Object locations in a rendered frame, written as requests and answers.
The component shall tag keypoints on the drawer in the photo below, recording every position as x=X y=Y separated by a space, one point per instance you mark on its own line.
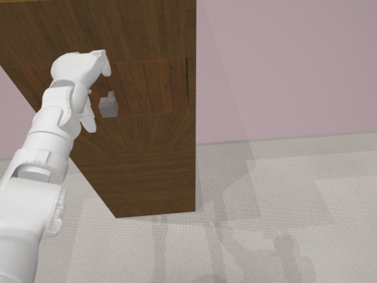
x=140 y=87

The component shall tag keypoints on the left robot forearm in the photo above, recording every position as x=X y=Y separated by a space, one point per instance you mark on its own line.
x=45 y=152

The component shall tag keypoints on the cabinet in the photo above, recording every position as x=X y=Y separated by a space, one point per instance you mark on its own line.
x=142 y=164

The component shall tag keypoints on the left robot hand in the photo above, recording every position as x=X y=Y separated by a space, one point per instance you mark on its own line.
x=86 y=68

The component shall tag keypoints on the handle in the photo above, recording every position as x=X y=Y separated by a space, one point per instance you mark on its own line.
x=108 y=105

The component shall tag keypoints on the left robot upper arm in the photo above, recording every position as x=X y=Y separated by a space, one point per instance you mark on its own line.
x=29 y=211

